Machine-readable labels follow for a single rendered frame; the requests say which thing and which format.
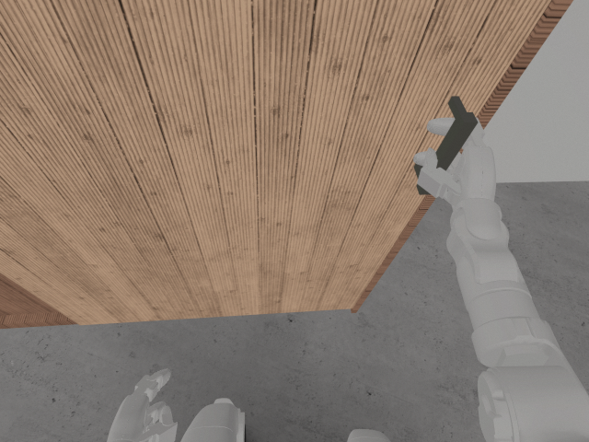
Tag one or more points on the left robot shin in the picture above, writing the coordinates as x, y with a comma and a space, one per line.
223, 400

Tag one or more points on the wardrobe door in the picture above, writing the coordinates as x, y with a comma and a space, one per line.
15, 300
185, 159

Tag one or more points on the robot left thigh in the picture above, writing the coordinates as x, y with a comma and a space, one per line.
218, 422

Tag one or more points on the handle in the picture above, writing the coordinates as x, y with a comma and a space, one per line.
462, 127

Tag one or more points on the robot right hand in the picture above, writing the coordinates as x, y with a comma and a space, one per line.
471, 174

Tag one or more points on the right robot upper arm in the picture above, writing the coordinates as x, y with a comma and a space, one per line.
532, 404

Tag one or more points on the right robot forearm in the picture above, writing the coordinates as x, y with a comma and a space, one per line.
507, 328

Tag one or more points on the robot left hand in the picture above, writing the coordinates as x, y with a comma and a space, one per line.
136, 421

